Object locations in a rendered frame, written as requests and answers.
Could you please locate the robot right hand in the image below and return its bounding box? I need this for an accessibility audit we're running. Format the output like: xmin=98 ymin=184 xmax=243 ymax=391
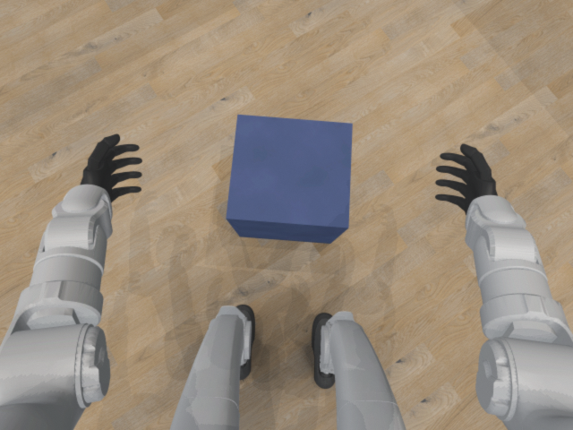
xmin=435 ymin=143 xmax=498 ymax=214

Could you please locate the robot left hand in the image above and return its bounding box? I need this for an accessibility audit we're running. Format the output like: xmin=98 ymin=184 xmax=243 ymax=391
xmin=81 ymin=134 xmax=142 ymax=203

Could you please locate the robot left upper arm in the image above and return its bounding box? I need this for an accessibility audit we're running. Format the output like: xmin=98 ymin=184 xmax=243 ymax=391
xmin=0 ymin=323 xmax=110 ymax=430

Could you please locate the robot right upper arm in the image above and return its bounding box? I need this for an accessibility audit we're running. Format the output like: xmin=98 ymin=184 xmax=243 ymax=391
xmin=475 ymin=337 xmax=573 ymax=430

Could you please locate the left robot forearm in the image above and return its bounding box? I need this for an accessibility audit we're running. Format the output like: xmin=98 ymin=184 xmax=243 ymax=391
xmin=0 ymin=185 xmax=113 ymax=354

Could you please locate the carton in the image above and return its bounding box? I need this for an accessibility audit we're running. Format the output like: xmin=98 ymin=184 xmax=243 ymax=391
xmin=226 ymin=115 xmax=353 ymax=244

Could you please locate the right robot thigh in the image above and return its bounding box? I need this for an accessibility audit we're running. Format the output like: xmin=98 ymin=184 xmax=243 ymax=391
xmin=321 ymin=320 xmax=406 ymax=430

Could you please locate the robot right foot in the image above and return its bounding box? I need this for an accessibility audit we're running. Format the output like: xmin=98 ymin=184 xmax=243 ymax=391
xmin=312 ymin=313 xmax=335 ymax=389

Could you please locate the right robot forearm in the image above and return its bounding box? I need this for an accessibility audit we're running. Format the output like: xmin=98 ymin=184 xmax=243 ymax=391
xmin=465 ymin=195 xmax=573 ymax=347

